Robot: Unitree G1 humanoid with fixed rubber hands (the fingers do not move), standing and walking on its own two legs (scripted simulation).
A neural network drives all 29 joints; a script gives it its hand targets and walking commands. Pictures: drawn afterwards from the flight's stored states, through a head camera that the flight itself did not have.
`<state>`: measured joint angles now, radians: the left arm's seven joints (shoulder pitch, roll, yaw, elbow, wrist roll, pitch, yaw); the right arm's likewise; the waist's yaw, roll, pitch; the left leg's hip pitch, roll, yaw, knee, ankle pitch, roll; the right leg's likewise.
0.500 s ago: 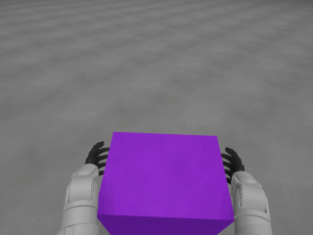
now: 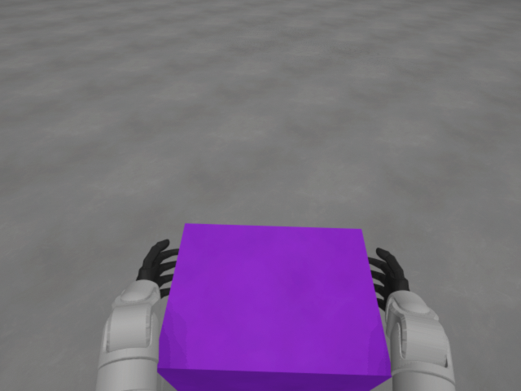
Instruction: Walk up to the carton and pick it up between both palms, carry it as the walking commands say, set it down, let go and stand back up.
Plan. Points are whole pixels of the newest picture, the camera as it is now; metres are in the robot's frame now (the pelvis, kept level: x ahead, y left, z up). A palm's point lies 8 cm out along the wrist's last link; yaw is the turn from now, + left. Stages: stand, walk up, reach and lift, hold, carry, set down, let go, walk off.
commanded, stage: reach and lift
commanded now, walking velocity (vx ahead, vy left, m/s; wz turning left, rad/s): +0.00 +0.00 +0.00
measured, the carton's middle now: (269, 316) +0.27 +0.00 -0.03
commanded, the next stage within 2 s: hold in 0.14 s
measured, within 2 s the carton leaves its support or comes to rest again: neither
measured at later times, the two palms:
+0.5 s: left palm (147, 289) +0.27 +0.19 +0.04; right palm (394, 300) +0.27 -0.18 +0.04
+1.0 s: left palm (148, 291) +0.27 +0.19 +0.04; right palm (394, 300) +0.27 -0.18 +0.04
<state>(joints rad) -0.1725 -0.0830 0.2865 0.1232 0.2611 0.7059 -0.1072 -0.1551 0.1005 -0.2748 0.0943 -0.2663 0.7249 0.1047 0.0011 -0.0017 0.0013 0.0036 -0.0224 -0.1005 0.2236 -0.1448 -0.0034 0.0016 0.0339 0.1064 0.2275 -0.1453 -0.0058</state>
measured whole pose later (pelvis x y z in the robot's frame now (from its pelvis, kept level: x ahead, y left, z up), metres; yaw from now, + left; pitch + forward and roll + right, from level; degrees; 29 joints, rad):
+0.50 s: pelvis -0.01 +0.00 +0.00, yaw +0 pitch -5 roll +0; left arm -0.19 -0.09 0.30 0.14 0.27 0.71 -0.11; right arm -0.18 0.10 -0.28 0.12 -0.27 0.72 0.11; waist 0.00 0.00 0.01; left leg -0.01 -0.03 -0.10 0.23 -0.14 0.00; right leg -0.01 0.03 0.11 0.23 -0.14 0.00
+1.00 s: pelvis +0.00 +0.00 +0.00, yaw +0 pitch -5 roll +0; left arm -0.17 -0.09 0.29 0.12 0.27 0.70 -0.10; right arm -0.17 0.09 -0.28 0.11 -0.27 0.72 0.11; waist -0.01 0.00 0.01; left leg 0.00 -0.03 -0.10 0.23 -0.14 0.00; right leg 0.00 0.03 0.10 0.23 -0.14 0.00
